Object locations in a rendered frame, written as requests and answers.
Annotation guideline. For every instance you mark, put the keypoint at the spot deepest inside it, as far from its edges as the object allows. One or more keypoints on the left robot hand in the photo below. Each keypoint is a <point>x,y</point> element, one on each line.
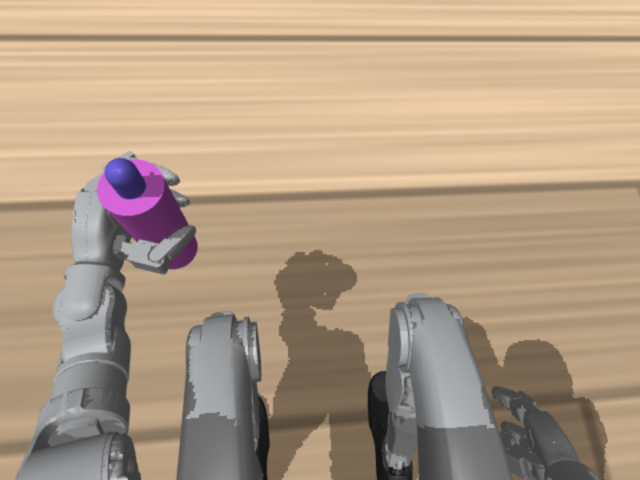
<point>96,236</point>

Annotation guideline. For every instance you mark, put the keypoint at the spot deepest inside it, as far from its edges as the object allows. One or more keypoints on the right robot foot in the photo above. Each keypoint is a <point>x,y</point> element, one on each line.
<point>378,411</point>

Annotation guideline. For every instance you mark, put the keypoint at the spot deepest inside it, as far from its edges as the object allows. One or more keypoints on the bottle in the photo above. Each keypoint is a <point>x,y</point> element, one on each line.
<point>136,194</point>

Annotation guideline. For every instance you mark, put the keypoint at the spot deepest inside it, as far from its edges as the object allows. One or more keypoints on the right robot arm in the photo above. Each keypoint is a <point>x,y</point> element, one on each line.
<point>568,470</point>

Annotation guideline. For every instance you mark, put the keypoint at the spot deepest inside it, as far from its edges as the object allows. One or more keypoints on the left robot arm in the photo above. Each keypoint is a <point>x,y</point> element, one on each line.
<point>81,432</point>

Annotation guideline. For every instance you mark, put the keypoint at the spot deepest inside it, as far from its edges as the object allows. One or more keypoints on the right robot hand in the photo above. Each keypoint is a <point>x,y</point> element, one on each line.
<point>542,442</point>

